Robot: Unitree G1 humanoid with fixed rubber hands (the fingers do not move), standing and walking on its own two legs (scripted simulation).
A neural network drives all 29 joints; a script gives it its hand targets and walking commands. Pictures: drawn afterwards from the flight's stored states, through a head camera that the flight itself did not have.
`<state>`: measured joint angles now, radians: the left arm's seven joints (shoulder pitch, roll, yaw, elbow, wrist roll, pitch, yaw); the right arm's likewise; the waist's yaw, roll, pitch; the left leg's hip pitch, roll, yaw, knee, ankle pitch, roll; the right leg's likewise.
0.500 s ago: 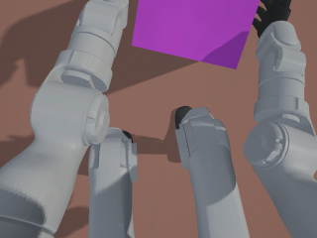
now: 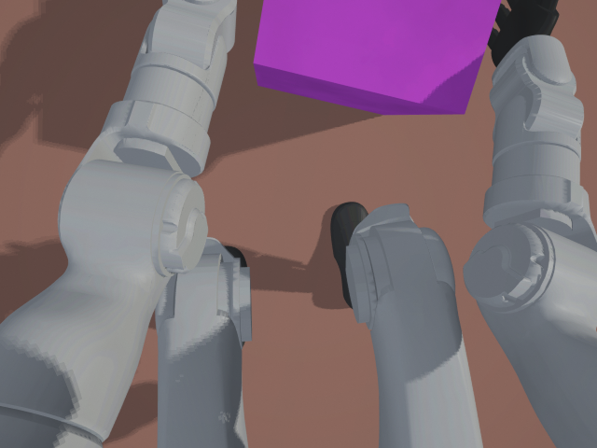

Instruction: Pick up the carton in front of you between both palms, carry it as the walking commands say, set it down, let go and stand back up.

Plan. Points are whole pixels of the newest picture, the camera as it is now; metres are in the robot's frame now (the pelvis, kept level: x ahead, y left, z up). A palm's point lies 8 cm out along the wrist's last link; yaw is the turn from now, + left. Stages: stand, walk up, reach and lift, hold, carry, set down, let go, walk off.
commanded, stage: set down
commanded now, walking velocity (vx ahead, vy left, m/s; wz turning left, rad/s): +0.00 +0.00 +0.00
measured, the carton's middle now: (357, 10) +0.53 -0.14 -0.27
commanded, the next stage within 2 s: let go in 1.46 s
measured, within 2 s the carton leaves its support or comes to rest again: neither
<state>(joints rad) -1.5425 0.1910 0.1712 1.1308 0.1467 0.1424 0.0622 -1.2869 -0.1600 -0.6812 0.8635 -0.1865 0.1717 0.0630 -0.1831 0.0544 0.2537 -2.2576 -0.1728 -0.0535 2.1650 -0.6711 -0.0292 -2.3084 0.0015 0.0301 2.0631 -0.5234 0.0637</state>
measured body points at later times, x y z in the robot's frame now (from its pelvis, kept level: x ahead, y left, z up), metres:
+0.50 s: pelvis -0.02 +0.00 -0.01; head +0.36 -0.03 +0.22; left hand +0.58 +0.03 -0.19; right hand +0.45 -0.33 -0.19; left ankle +0.07 +0.11 -0.36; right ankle +0.12 -0.13 -0.36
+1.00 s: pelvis -0.01 -0.01 +0.09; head +0.32 -0.05 +0.39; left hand +0.60 +0.03 -0.02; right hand +0.46 -0.33 -0.02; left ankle +0.07 +0.11 -0.36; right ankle +0.12 -0.13 -0.36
